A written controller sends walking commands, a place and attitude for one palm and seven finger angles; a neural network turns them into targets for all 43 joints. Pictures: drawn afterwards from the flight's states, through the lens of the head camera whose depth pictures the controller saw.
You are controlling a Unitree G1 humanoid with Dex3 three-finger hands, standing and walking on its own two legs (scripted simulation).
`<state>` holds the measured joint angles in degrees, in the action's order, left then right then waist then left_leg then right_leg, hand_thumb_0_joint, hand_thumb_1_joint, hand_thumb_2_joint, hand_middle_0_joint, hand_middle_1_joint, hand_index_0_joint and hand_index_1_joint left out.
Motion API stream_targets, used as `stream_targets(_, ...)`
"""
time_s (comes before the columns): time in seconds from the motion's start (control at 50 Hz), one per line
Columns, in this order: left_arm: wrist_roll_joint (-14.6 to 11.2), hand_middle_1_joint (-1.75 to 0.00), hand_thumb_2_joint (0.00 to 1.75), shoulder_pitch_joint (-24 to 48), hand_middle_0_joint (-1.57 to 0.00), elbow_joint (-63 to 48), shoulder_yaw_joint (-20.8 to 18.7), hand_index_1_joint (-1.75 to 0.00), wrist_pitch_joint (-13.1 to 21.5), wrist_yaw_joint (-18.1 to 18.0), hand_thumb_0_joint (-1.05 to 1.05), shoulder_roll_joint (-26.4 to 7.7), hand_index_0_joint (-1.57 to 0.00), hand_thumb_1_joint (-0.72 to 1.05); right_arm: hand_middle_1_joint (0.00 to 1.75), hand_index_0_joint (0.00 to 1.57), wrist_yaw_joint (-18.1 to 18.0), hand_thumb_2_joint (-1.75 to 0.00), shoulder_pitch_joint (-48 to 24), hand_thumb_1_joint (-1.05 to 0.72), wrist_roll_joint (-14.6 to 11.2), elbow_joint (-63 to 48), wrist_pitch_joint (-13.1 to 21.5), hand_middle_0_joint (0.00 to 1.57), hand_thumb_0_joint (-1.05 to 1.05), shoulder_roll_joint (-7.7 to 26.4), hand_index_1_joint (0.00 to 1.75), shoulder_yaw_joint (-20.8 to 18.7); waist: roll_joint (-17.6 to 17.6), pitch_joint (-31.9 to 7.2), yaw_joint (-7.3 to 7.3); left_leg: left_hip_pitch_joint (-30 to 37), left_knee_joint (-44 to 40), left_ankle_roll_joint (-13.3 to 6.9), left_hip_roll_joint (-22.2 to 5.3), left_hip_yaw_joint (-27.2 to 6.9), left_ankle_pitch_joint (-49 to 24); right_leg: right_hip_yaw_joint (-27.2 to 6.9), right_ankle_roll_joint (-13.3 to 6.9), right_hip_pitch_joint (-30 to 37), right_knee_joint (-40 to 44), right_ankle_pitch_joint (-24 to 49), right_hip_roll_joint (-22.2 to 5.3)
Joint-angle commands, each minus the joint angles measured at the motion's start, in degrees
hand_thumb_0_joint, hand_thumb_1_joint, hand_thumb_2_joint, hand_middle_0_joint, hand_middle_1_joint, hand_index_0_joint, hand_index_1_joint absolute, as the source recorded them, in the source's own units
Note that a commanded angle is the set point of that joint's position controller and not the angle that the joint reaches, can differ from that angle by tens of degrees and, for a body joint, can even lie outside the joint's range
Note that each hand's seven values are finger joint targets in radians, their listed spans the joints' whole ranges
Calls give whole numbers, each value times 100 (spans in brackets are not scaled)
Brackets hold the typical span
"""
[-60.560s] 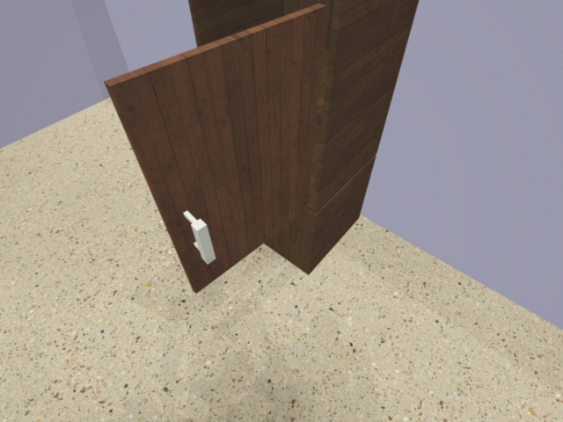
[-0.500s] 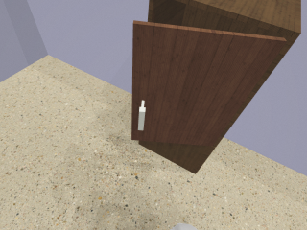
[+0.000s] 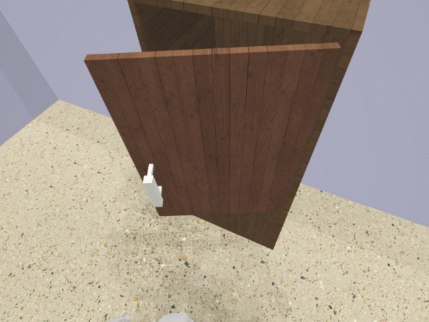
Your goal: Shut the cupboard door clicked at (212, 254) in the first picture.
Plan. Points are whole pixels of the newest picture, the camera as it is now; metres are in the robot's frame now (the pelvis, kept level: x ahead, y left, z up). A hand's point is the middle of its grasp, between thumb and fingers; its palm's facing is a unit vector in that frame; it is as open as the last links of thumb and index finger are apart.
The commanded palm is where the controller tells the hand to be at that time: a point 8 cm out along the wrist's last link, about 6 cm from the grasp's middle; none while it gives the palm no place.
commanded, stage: come to a stop and stand still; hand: left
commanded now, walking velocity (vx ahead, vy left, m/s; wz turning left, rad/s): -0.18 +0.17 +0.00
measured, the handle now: (154, 185) +0.45 +0.19 -0.11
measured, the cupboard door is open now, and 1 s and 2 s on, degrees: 27 27 27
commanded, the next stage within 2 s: look again from close up in 1.12 s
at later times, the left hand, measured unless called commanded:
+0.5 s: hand out of the picture +0.00 +0.30 -0.18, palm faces +0.09 -0.95 -0.29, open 7.4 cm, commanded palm none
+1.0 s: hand out of the picture -0.04 +0.32 -0.19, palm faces +0.00 -0.98 -0.18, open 7.4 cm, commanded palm none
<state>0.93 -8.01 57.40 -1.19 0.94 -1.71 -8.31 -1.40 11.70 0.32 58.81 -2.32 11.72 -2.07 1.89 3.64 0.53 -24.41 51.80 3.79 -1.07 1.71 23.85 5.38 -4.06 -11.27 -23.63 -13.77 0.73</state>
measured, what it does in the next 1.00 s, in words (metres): steps to the left: left foot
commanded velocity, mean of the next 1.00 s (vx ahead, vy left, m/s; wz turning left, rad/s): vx -0.02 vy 0.01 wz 0.00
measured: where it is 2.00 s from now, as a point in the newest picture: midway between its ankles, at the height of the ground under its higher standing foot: outside the picture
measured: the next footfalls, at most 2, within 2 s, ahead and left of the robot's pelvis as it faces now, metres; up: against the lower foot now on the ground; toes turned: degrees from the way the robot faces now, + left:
left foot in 0.38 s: +0.02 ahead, +0.17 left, +0.00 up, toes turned +3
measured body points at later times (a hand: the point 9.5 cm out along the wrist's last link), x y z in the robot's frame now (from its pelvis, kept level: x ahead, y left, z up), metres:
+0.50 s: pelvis -0.01 +0.09 -0.02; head -0.02 +0.08 +0.43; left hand +0.00 +0.35 -0.16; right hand +0.11 -0.15 -0.15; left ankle -0.02 +0.17 -0.74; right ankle +0.00 -0.05 -0.73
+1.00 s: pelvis -0.06 +0.15 -0.01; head -0.07 +0.15 +0.44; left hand -0.04 +0.37 -0.17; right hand -0.09 -0.09 -0.16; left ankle -0.02 +0.17 -0.74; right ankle +0.01 -0.02 -0.74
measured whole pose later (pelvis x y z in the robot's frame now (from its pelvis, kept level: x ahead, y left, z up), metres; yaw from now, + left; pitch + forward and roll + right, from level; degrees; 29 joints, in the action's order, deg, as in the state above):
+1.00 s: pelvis -0.06 +0.15 -0.01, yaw -2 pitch -3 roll +0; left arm 1.3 -18.4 58.1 -0.3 -3.0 -1.7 -8.7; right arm -1.8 21.8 0.6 59.0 -0.5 10.0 -0.4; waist -0.3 1.0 0.5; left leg -12.1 25.3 -8.0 6.2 7.4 11.2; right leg -4.4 -1.9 -17.9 -31.2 -16.9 -2.0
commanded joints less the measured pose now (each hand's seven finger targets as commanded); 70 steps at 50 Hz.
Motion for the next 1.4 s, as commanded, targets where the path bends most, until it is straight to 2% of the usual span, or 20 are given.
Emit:
stream_targets(0.0, 15, -30, 90, -699, -20, -97, -316, -30, -8, -150, 0, -1134, -20, 90, 30, 20, 15, -90, 262, -90, 57, -295, -130, 20, 0, 480, 30, -164, -936, -580, -173, -526, 521, 45, -3, -346, 14, -1192, -632, 1145, 189, 5514, -2100)
stream_targets(0.14, 69, -30, 90, -810, -20, -223, -356, -30, -82, -161, 0, -1210, -20, 90, 30, 20, 72, -90, -398, -90, 55, -624, -159, 20, 0, 438, 30, -181, -1008, -469, -256, -498, 414, 33, 93, -341, 16, -1150, -725, 1032, 150, 4921, -1997)
stream_targets(0.26, 113, -30, 90, -841, -20, -262, -378, -30, -122, -100, 0, -1367, -20, 90, 30, 20, 79, -90, -406, -90, 3, -683, -26, 20, 0, 369, 30, -109, -1257, -729, -232, 397, -1319, -88, 167, 5, -197, -1047, -590, 971, -123, 4179, -1724)
stream_targets(0.28, 78, -30, 90, -1174, -20, -437, -284, -30, 74, -363, 0, -1310, -20, 90, 30, 20, 43, -90, -361, -90, -39, -1212, 233, 20, 0, 440, 30, -135, -356, -1653, -87, 427, -1699, -97, 296, 190, 124, -1984, -341, 1886, -772, 7614, -1790)
stream_targets(0.3, 94, -30, 90, -1066, -20, -702, -341, -30, 91, -306, 0, -1716, -20, 90, 30, 20, 62, -90, -60, -90, -58, -1214, 265, 20, 0, 351, 30, -148, -315, -1915, 16, 680, -2104, -362, 364, 222, -811, -1184, -188, 1875, -1482, 6675, -1589)
stream_targets(0.32, -4, -30, 90, -855, -20, -653, -314, -30, 73, -257, 0, -1467, -20, 90, 30, 20, 70, -90, 172, -90, 6, -1072, 305, 20, 0, 433, 30, -130, 268, -1945, 108, 1402, -2926, -430, 191, 344, -2050, -796, -11, 1430, -1841, 5393, -1284)
stream_targets(0.36, -48, -30, 90, -888, -20, -666, -175, -30, -28, -213, 0, -982, -20, 90, 30, 20, 45, -90, 350, -90, 38, -1168, 276, 20, 0, 952, 30, -220, 1169, -1535, 123, 2585, -2486, -1034, -1262, -1104, -6203, -357, 340, -761, -2006, -643, -454)
stream_targets(0.38, 4, -30, 90, -1084, -20, -649, -186, -30, -128, -233, 0, -840, -20, 90, 30, 20, 31, -90, 290, -90, 100, -1238, 208, 20, 0, 1020, 30, -237, 835, -1266, 20, 2642, -2327, -1393, -1527, -965, -6495, -483, 352, -1219, -2351, -1708, -414)
stream_targets(0.4, 44, -30, 90, -966, -20, -725, -149, -30, -153, -222, 0, -759, -20, 90, 30, 20, 23, -90, 309, -90, 137, -1295, 200, 20, 0, 932, 30, -227, 527, -729, 51, 2465, -2333, -1467, -1387, -842, -6394, -385, 376, -1542, -2437, -1817, -346)
stream_targets(0.42, 47, -30, 90, -836, -20, -692, -101, -30, -167, -204, 0, -725, -20, 90, 30, 20, -17, -90, 231, -90, 146, -1252, 242, 20, 0, 766, 30, -151, 1173, -414, -10, 1973, -2551, -1395, -1214, -865, -6161, -481, 414, -1454, -2572, -1667, -314)
stream_targets(0.44, 56, -30, 90, -818, -20, -613, -101, -30, -189, -183, 0, -819, -20, 90, 30, 20, -30, -90, 102, -90, 111, -1269, 252, 20, 0, 644, 30, -80, 1098, -102, -63, 1221, -2679, -1352, -1146, -860, -5632, -501, 396, -1078, -2592, -1614, -340)
stream_targets(0.52, 51, -30, 90, -1463, -20, -409, -71, -30, -188, -77, 0, -765, -20, 90, 30, 20, 23, -90, -292, -90, 80, -1394, 263, 20, 0, 609, 30, 8, -38, 161, -477, -186, -2915, -1113, -764, -853, -1563, -500, 333, 78, -1024, -103, -311)
stream_targets(0.56, 58, -30, 90, -1193, -20, -521, -21, -30, -102, -52, 0, -966, -20, 90, 30, 20, 49, -90, 67, -90, 31, -1320, 199, 20, 0, 468, 30, 28, -850, 214, -137, 142, -2740, -718, -193, -614, 345, -1582, -44, -648, -9, -928, -880)
stream_targets(0.6, 43, -30, 90, -735, -20, -748, -50, -30, -163, -22, 0, -1154, -20, 90, 30, 20, 84, -90, 590, -90, 93, -1120, 170, 20, 0, 450, 30, 11, -766, 396, 148, 777, -2796, -702, -33, -656, 559, -1748, -206, -1864, 265, -2431, -864)
stream_targets(0.62, 40, -30, 90, -610, -20, -835, -74, -30, -171, -38, 0, -1134, -20, 90, 30, 20, 72, -90, 795, -90, 123, -1057, 178, 20, 0, 476, 30, -14, -957, 367, 199, 741, -3020, -751, -221, -843, 540, -1457, -106, -1725, -31, -2043, -658)
stream_targets(0.76, 55, -30, 90, -1203, -20, -623, -51, -30, -221, -33, 0, -737, -20, 90, 30, 20, 8, -90, 560, -90, 85, -902, 375, 20, 0, 584, 30, 12, 394, 7, -200, 248, -4164, -807, -750, -1452, 770, -813, 204, -555, -960, -389, -192)
stream_targets(1.02, 55, -30, 90, -1394, -20, 40, 4, -30, -251, -31, 0, -395, -20, 90, 30, 20, -67, -90, 773, -90, 36, -243, 309, 20, 0, 465, 30, 14, 3, 322, -149, 479, -4314, -737, -891, -1392, 793, -828, 233, -508, -703, -261, -241)
stream_targets(1.1, 52, -30, 90, -1550, -20, 192, 4, -30, -241, -43, 0, -319, -20, 90, 30, 20, -69, -90, 793, -90, 22, -119, 304, 20, 0, 450, 30, -7, 86, 292, -109, 609, -4414, -484, -908, -1404, 951, -827, 240, -588, -691, -257, -236)
stream_targets(1.16, 54, -30, 90, -1564, -20, 261, 25, -30, -163, -48, 0, -240, -20, 90, 30, 20, -61, -90, 768, -90, 20, -54, 323, 20, 0, 360, 30, 4, -191, 314, -109, 672, -4224, -709, -825, -1264, 688, -965, 224, -537, -344, -113, -310)
stream_targets(1.38, 49, -30, 90, -1686, -20, 419, 100, -30, -21, -53, 0, -244, -20, 90, 30, 20, -33, -90, 822, -90, 16, 52, 366, 20, 0, 269, 30, 36, -264, 355, -54, 799, -4120, -704, -603, -1139, 438, -1253, 167, -650, 60, -187, -405)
